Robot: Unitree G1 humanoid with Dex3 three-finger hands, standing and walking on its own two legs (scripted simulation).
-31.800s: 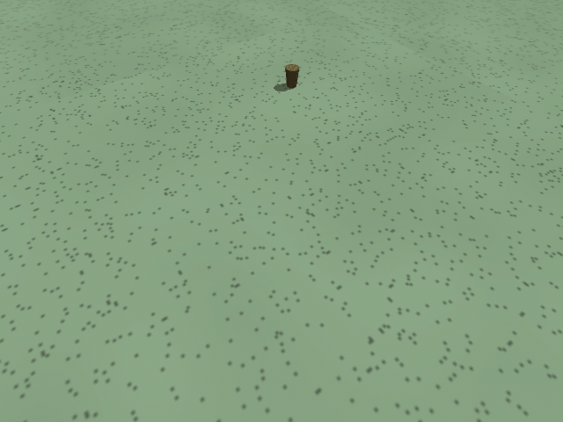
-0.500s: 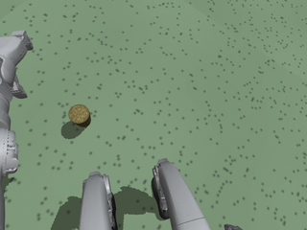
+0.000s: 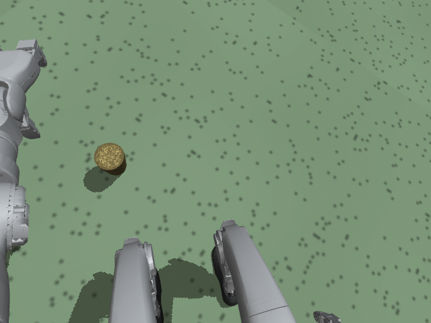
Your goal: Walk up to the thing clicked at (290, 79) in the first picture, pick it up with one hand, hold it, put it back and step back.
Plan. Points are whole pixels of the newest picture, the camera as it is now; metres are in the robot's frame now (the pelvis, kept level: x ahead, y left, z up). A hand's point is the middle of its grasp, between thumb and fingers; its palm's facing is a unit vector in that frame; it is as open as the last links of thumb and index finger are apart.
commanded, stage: go down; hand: left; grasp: from the side
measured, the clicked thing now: (113, 161) +0.55 +0.20 -0.52
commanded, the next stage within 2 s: approach in 0.24 s
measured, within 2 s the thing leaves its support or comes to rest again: neither
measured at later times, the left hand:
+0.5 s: hand (30, 105) +0.52 +0.26 -0.07, palm faces -0.43 -0.03 -0.90, open 14.5 cm
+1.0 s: hand (91, 148) +0.52 +0.22 -0.31, palm faces -0.42 -0.02 -0.91, open 14.4 cm
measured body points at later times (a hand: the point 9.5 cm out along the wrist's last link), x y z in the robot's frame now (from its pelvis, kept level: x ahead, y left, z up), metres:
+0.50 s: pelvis +0.00 +0.00 +0.00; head +0.20 +0.04 +0.40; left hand +0.54 +0.26 -0.01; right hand +0.01 -0.26 -0.12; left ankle +0.05 +0.12 -0.55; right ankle +0.08 -0.15 -0.55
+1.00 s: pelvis -0.03 -0.01 -0.17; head +0.24 +0.05 +0.19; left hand +0.54 +0.22 -0.26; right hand -0.03 -0.27 -0.27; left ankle +0.05 +0.12 -0.55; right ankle +0.07 -0.15 -0.55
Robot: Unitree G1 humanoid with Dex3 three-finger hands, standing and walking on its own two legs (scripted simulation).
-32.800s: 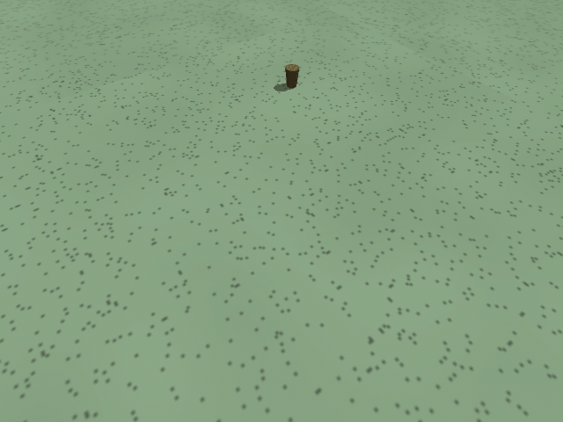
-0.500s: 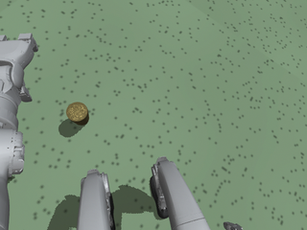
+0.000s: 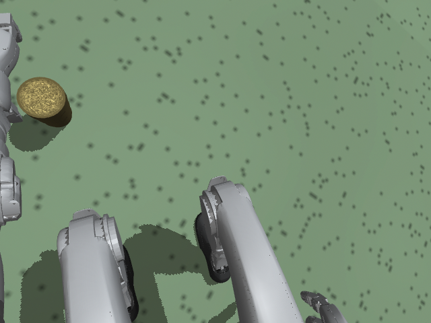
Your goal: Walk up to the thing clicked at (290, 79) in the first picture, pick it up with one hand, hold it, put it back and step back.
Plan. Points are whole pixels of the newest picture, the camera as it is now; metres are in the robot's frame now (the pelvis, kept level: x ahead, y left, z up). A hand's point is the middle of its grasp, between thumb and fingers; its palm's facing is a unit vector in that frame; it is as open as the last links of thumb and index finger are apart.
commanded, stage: approach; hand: left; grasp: from the side
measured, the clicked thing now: (50, 107) +0.57 +0.22 -0.35
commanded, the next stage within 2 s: rest palm in 0.60 s
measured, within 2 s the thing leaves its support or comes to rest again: neither
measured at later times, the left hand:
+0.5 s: hand (40, 91) +0.58 +0.22 -0.28, palm faces -0.42 -0.06 -0.91, open 14.2 cm
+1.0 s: hand (36, 102) +0.55 +0.22 -0.26, palm faces -0.48 -0.07 -0.88, open 13.5 cm
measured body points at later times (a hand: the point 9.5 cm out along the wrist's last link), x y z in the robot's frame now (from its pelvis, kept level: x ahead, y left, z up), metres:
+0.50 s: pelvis +0.01 -0.01 -0.09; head +0.31 +0.05 +0.24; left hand +0.60 +0.22 -0.22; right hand +0.00 -0.26 -0.16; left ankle +0.08 +0.12 -0.38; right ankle +0.11 -0.14 -0.38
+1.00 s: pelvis -0.01 +0.01 -0.08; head +0.27 +0.09 +0.26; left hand +0.57 +0.22 -0.21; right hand +0.00 -0.27 -0.14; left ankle +0.08 +0.12 -0.38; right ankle +0.11 -0.14 -0.38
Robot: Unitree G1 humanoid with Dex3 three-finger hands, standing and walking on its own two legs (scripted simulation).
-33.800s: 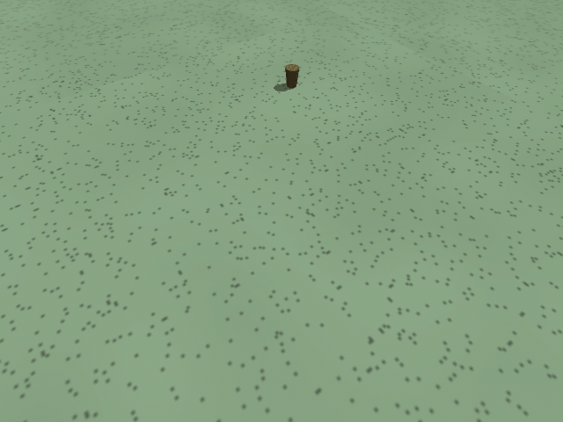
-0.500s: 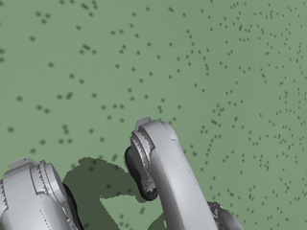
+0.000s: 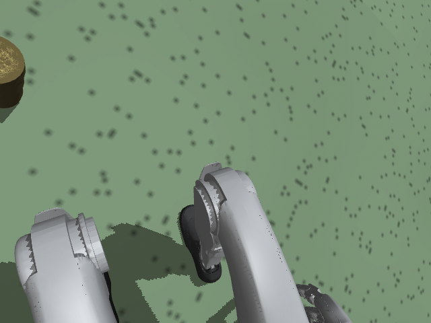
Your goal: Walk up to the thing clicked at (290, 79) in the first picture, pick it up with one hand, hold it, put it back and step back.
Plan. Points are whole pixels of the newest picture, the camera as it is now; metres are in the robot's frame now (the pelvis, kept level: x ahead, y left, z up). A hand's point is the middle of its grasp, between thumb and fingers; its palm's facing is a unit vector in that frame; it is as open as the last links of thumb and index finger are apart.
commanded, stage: rest palm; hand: left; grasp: from the side
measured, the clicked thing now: out of the picture +0.57 +0.25 -0.27
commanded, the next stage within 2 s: close in 0.72 s
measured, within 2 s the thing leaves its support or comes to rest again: neither
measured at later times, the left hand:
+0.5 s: hand out of the picture +0.56 +0.27 -0.22, palm faces -0.46 -0.08 -0.88, open 13.6 cm
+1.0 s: hand out of the picture +0.55 +0.27 -0.22, palm faces -0.45 -0.07 -0.89, open 12.0 cm
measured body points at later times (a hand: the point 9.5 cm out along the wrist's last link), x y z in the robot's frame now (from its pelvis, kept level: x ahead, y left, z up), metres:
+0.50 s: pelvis +0.01 +0.00 -0.02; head +0.31 +0.08 +0.31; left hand +0.58 +0.27 -0.17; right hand +0.01 -0.25 -0.09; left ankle +0.07 +0.12 -0.30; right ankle +0.12 -0.14 -0.30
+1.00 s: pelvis +0.01 +0.00 -0.02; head +0.30 +0.09 +0.31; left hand +0.57 +0.27 -0.17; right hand +0.02 -0.26 -0.07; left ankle +0.07 +0.12 -0.30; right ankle +0.12 -0.14 -0.30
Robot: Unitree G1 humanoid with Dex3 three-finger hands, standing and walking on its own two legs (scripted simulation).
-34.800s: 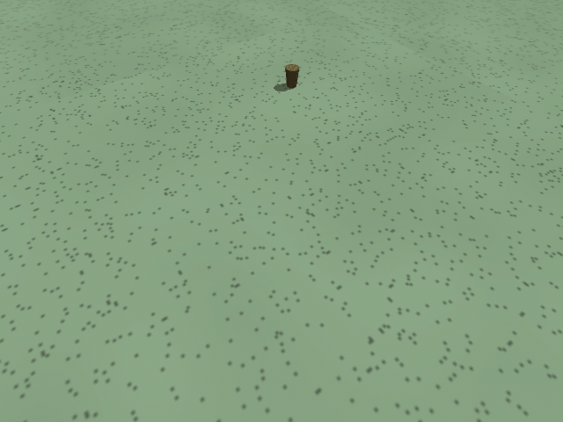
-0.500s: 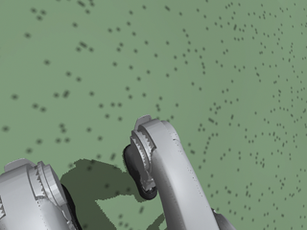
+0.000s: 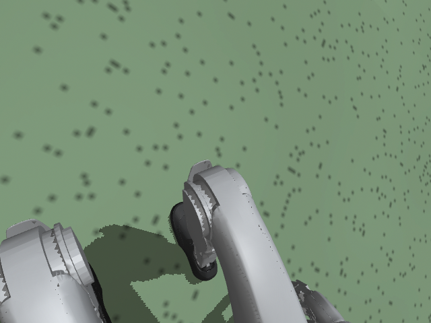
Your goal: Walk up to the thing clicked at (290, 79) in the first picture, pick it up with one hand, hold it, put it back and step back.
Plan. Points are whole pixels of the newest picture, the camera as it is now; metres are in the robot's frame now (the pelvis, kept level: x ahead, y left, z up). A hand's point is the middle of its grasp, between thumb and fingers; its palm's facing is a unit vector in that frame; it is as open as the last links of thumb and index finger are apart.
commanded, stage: close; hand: left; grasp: from the side
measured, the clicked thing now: out of the picture +0.54 +0.28 -0.25
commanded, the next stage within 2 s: settle in 1.88 s
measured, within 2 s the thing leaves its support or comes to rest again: neither
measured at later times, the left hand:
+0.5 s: hand out of the picture +0.53 +0.29 -0.20, palm faces -0.44 -0.09 -0.90, open 11.8 cm
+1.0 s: hand out of the picture +0.53 +0.29 -0.20, palm faces -0.44 -0.09 -0.89, open 11.8 cm
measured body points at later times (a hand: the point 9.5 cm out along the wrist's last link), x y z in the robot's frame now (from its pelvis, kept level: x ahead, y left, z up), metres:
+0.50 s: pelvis +0.00 +0.00 +0.00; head +0.28 +0.11 +0.33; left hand +0.55 +0.29 -0.15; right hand +0.01 -0.25 -0.06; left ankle +0.06 +0.13 -0.28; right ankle +0.12 -0.13 -0.28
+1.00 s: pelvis +0.00 +0.00 +0.00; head +0.28 +0.11 +0.33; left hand +0.55 +0.29 -0.15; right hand +0.01 -0.25 -0.05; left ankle +0.06 +0.13 -0.28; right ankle +0.12 -0.13 -0.28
